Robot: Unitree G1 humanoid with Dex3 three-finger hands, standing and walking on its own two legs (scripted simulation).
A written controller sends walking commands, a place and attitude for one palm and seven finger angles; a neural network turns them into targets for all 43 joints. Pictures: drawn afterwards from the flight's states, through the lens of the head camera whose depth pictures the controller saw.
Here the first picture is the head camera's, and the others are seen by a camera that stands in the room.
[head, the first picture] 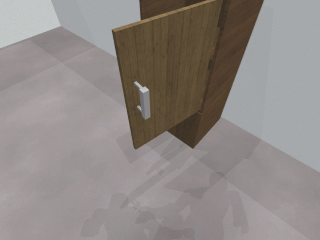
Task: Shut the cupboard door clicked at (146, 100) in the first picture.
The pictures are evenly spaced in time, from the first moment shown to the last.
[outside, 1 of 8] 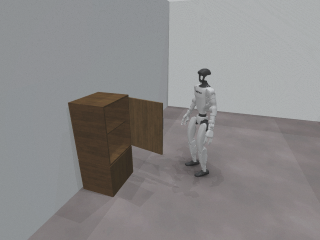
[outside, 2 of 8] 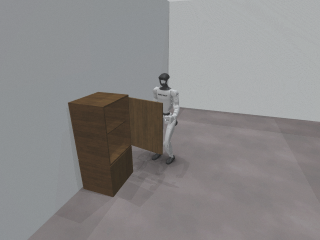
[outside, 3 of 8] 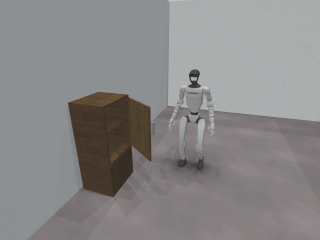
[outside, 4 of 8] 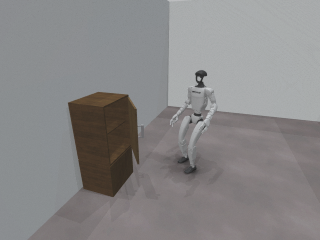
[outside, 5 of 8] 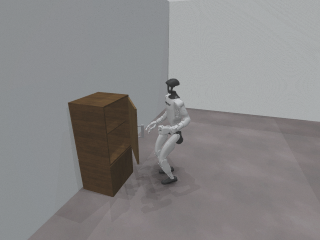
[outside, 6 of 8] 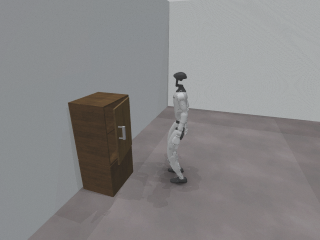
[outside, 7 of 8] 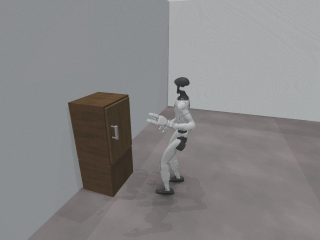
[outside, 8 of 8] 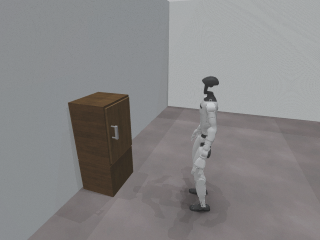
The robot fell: no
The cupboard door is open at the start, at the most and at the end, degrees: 78 78 0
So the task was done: yes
